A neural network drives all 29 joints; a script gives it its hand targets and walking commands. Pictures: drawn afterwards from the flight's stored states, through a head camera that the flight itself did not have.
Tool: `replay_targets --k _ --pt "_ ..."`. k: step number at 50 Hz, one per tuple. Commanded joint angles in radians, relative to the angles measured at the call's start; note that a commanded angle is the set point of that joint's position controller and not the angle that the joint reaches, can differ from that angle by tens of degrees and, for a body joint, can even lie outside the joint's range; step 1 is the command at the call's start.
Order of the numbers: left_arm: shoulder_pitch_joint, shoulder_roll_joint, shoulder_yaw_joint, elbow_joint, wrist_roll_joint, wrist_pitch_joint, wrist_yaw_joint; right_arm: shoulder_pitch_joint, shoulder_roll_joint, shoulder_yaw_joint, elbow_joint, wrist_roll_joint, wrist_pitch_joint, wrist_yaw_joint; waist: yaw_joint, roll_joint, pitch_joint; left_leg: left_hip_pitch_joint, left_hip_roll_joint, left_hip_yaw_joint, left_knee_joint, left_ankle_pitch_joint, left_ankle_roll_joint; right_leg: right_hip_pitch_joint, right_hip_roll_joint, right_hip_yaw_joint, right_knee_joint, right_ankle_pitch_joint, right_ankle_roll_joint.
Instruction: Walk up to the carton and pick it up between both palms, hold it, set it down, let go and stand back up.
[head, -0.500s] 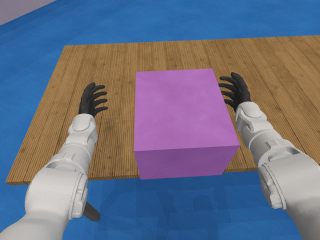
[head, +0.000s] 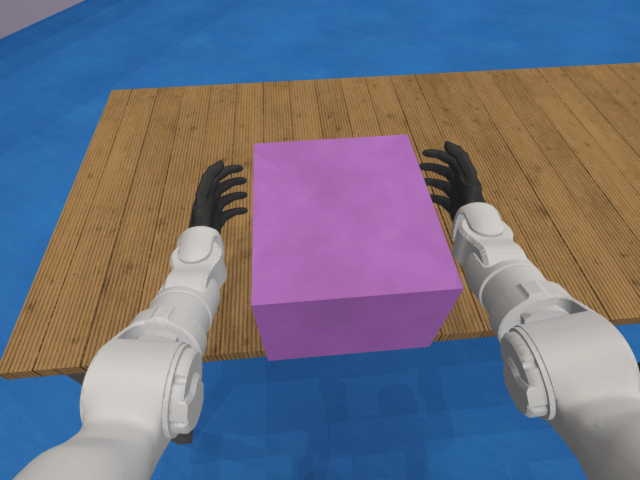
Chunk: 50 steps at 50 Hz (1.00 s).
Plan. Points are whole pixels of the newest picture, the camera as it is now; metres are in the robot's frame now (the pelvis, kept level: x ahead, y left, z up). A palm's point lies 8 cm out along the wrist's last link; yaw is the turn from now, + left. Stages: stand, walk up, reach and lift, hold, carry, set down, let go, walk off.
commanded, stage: reach and lift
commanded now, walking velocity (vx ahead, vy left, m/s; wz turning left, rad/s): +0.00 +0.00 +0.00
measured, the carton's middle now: (340, 243) +0.45 +0.02 +0.03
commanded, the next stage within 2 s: none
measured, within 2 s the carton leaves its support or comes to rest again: neither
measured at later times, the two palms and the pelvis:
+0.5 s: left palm (200, 229) +0.42 +0.20 +0.08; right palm (451, 212) +0.45 -0.12 +0.10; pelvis +0.02 +0.01 +0.02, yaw -1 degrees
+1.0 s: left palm (195, 235) +0.41 +0.20 +0.08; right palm (449, 215) +0.44 -0.12 +0.10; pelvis +0.02 +0.00 +0.02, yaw +0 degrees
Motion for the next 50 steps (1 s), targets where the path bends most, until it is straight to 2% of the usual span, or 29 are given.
replay_targets --k 1,4,6,8,10,14,17,18,19,21,25,34,40,50 --pt "-0.386 0.046 0.126 -0.178 0.13 -0.014 -0.002 -0.368 0.089 -0.06 -0.186 -0.117 -0.031 0.018 0.067 -0.007 -0.484 0.365 -0.035 0.042 0.005 0.38 0.003 0.317 -0.036 -0.002 -0.042 0.333 0.051" --pt "-0.363 -0.054 0.219 -0.218 0.246 0.008 -0.03 -0.339 0.231 -0.128 -0.243 -0.241 -0.03 0.033 0.075 -0.035 -0.431 0.362 -0.043 0.065 -0.047 0.385 0.016 0.45 -0.044 0.005 -0.061 0.416 0.064" --pt "-0.363 -0.256 0.219 -0.237 0.333 0.02 -0.085 -0.333 0.457 -0.155 -0.27 -0.374 -0.039 0.08 0.066 -0.033 -0.385 0.401 -0.046 0.076 -0.087 0.389 0.018 0.518 -0.047 -0.009 -0.085 0.467 0.064" --pt "-0.337 -0.463 0.205 -0.247 0.397 0.032 -0.134 -0.302 0.649 -0.186 -0.298 -0.493 -0.052 0.136 0.062 -0.001 -0.362 0.465 -0.042 0.086 -0.106 0.405 0.01 0.546 -0.044 -0.022 -0.108 0.502 0.045" --pt "-0.314 -0.519 0.208 -0.262 0.417 0.041 -0.14 -0.268 0.691 -0.224 -0.305 -0.555 -0.056 0.157 0.058 0.011 -0.331 0.485 -0.039 0.092 -0.117 0.403 0.005 0.556 -0.04 -0.024 -0.119 0.502 0.033" --pt "-0.28 -0.524 0.233 -0.317 0.451 0.078 -0.136 -0.217 0.707 -0.261 -0.304 -0.619 -0.046 0.162 0.061 -0.012 -0.232 0.492 -0.038 0.107 -0.143 0.389 0.011 0.596 -0.035 -0.028 -0.132 0.466 0.044" --pt "-0.252 -0.551 0.229 -0.367 0.471 0.12 -0.134 -0.194 0.721 -0.273 -0.313 -0.639 -0.032 0.166 0.065 0.002 -0.206 0.52 -0.038 0.118 -0.143 0.415 0.007 0.6 -0.028 -0.035 -0.14 0.463 0.043" --pt "-0.23 -0.615 0.226 -0.431 0.507 0.14 -0.109 -0.23 0.691 -0.313 -0.314 -0.649 -0.042 0.179 0.069 0.068 -0.266 0.575 -0.029 0.111 -0.122 0.491 -0.024 0.518 0.007 -0.071 -0.137 0.403 0.035" --pt "-0.226 -0.608 0.225 -0.463 0.517 0.16 -0.094 -0.207 0.678 -0.328 -0.304 -0.654 -0.039 0.183 0.068 0.068 -0.26 0.658 -0.031 0.112 -0.092 0.555 -0.03 0.468 0.015 -0.078 -0.164 0.346 0.028" --pt "-0.21 -0.609 0.229 -0.49 0.522 0.196 -0.089 -0.2 0.676 -0.338 -0.331 -0.662 -0.029 0.187 0.056 0.055 -0.257 0.699 -0.03 0.119 -0.073 0.601 -0.026 0.436 0.016 -0.076 -0.171 0.349 0.032" --pt "-0.194 -0.624 0.216 -0.515 0.507 0.217 -0.098 -0.196 0.703 -0.316 -0.346 -0.662 -0.033 0.185 0.056 0.031 -0.243 0.622 -0.041 0.127 -0.089 0.543 -0.001 0.516 -0.007 -0.064 -0.138 0.442 0.052" --pt "-0.189 -0.635 0.207 -0.525 0.507 0.225 -0.111 -0.185 0.735 -0.311 -0.364 -0.666 -0.035 0.182 0.05 0.02 -0.239 0.574 -0.049 0.128 -0.117 0.467 0.017 0.572 -0.023 -0.057 -0.124 0.483 0.063" --pt "-0.198 -0.637 0.209 -0.525 0.51 0.227 -0.114 -0.185 0.739 -0.317 -0.371 -0.673 -0.034 0.182 0.046 0.012 -0.231 0.56 -0.048 0.128 -0.136 0.426 0.021 0.588 -0.024 -0.059 -0.129 0.462 0.065" --pt "-0.205 -0.653 0.2 -0.542 0.515 0.235 -0.103 -0.194 0.731 -0.332 -0.363 -0.671 -0.04 0.189 0.045 0.029 -0.237 0.618 -0.041 0.124 -0.127 0.464 0.012 0.529 -0.014 -0.072 -0.152 0.388 0.054"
